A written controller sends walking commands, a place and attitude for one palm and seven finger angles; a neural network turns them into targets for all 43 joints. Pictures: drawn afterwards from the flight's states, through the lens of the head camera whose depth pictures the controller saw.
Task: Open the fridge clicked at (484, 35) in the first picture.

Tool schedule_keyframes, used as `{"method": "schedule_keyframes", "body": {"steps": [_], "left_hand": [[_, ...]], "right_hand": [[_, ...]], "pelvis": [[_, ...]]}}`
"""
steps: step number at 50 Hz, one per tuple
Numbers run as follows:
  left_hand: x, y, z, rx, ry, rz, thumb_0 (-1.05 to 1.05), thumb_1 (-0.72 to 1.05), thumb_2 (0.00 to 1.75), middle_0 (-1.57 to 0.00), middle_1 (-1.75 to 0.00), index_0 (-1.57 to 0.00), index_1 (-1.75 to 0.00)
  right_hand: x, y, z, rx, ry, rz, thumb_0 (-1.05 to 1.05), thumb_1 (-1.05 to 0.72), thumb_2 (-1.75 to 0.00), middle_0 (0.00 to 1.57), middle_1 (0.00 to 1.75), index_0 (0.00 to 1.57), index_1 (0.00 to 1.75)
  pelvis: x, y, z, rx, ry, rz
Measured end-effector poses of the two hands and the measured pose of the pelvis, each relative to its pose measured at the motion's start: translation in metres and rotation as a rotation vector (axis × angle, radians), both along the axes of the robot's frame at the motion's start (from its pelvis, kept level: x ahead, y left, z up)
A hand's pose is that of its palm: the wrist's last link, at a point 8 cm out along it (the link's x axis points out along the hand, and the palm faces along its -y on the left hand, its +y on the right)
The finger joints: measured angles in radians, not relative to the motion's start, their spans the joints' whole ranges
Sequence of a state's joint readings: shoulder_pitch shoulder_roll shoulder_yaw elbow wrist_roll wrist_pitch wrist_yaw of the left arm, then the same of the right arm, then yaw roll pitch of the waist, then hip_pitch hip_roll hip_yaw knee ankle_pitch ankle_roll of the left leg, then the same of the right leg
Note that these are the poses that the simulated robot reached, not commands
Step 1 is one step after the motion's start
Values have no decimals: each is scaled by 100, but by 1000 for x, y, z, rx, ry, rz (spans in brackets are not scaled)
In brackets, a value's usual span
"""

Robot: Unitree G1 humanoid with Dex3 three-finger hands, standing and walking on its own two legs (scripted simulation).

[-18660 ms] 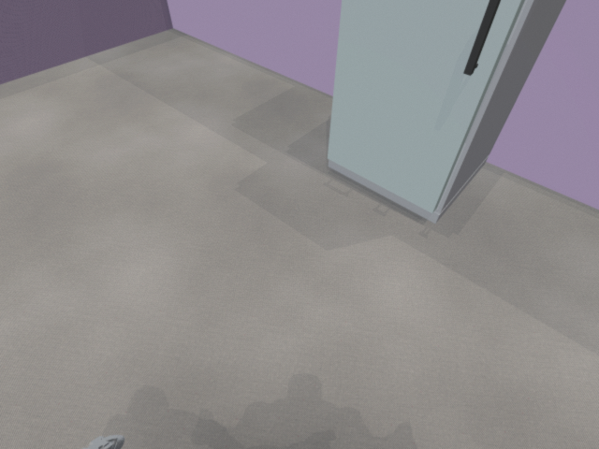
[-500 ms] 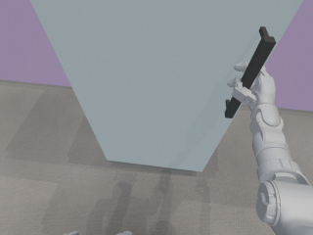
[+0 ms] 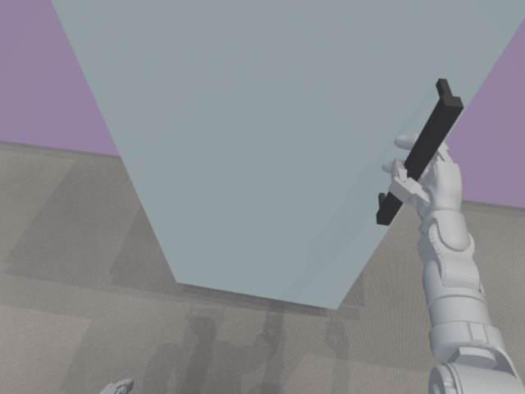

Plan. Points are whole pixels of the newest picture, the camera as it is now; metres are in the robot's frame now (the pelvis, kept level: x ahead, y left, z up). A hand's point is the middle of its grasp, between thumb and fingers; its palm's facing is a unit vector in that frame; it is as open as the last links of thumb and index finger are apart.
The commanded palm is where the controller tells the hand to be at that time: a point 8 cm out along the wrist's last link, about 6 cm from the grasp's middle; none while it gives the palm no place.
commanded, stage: pull the door a little, standing still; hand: right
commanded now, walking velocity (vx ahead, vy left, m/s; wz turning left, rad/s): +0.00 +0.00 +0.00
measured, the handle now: (408, 162) +0.47 -0.18 +0.11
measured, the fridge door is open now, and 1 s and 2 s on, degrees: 1 25 54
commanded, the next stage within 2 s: walk backward, drawing the door open in 0.30 s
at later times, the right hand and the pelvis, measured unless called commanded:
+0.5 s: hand (396, 230) +0.33 -0.14 +0.12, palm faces +0.01 +0.99 -0.12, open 6.0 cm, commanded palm +0.30 -0.19 +0.12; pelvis +0.00 +0.00 +0.01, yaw -1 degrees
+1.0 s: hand (356, 324) +0.20 -0.07 +0.12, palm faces +0.11 +0.98 -0.17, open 6.2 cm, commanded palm +0.16 -0.12 +0.12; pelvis -0.09 +0.06 +0.01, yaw -4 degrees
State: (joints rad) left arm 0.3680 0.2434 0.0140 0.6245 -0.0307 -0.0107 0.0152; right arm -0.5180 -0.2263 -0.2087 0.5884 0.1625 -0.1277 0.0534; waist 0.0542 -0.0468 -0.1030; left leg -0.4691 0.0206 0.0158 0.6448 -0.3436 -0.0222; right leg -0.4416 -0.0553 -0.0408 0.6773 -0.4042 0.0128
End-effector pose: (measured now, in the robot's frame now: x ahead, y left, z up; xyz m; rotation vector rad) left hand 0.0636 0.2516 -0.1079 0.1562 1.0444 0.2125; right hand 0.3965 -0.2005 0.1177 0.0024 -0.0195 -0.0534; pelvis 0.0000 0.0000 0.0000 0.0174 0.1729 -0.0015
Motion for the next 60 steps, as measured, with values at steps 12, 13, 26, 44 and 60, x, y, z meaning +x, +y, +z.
{"method": "schedule_keyframes", "body": {"steps": [12, 13, 26, 44, 60], "left_hand": [[48, -8, 11, 0, -94, -52, 0, 91, 90, -20, -30, -20, -30], [51, -9, 13, -3, -106, -53, 0, 91, 90, -20, -30, -20, -30], [82, -16, 27, 17, -200, -81, 1, 91, 90, -20, -30, -20, -30], [42, -19, 36, -50, -243, -126, 1, 91, 90, -20, -30, -20, -30], [-33, 71, -2, 24, -176, -112, 1, 91, 90, -20, -30, -20, -30]], "right_hand": [[-13, -1, 1, 2, 18, 27, 1, -74, -78, 37, 140, 38, 140], [-16, -1, 1, 2, 17, 28, 1, -74, -78, 37, 140, 38, 140], [-91, 13, 5, -139, -21, 38, -1, -64, -74, 40, 140, 37, 140], [-183, 55, 7, -163, 3, -22, -2, -65, -70, 41, 138, 35, 140], [-272, 114, 5, -185, -42, -63, -4, -63, -69, 42, 138, 34, 139]], "pelvis": [[7, 1, 4, -4, -23, -6], [7, 1, 5, -5, -26, -4], [2, 1, 10, -6, -117, -22], [-66, 29, 16, -38, -169, -47], [-118, 96, -5, -35, -211, -166]]}}
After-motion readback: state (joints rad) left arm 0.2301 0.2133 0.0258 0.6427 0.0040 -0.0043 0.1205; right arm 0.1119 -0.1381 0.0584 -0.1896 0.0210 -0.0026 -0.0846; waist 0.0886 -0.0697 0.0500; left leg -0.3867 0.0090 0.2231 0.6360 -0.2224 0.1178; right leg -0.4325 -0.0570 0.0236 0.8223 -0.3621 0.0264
